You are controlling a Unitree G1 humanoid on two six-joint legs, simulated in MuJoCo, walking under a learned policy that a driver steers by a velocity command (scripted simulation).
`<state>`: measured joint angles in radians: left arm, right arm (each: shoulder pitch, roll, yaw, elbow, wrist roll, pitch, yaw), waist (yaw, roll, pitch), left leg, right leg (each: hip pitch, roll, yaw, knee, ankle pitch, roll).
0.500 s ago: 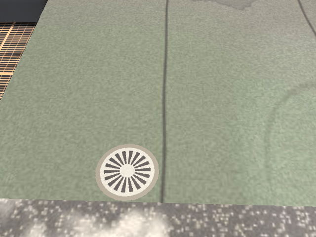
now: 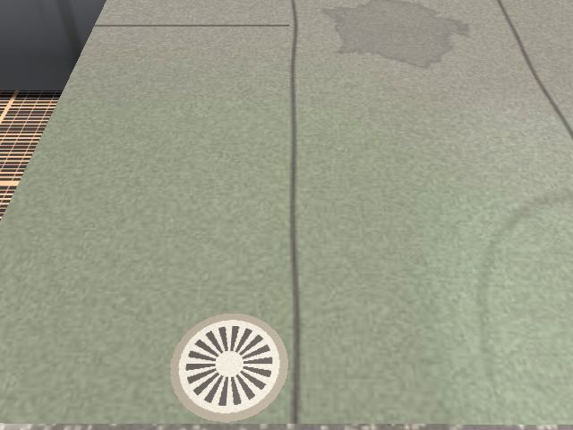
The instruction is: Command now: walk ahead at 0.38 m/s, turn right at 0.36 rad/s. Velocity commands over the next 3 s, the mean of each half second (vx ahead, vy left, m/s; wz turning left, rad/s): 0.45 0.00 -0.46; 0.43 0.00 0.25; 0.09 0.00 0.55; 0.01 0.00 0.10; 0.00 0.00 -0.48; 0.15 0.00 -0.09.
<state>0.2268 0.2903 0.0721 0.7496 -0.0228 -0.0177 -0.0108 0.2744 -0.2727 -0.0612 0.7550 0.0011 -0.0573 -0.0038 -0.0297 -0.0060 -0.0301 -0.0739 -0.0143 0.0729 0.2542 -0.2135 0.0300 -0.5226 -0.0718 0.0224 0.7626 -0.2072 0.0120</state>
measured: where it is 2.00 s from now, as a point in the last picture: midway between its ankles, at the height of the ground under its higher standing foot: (375, 396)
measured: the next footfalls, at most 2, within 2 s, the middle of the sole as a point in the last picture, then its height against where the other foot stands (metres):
right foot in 0.18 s outside the picture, level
left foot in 0.70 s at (333, 422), level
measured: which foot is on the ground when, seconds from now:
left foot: down 0.00-0.18, up 0.20-0.68, down 0.70-1.00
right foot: up 0.00-0.16, down 0.18-0.72, up 0.74-1.00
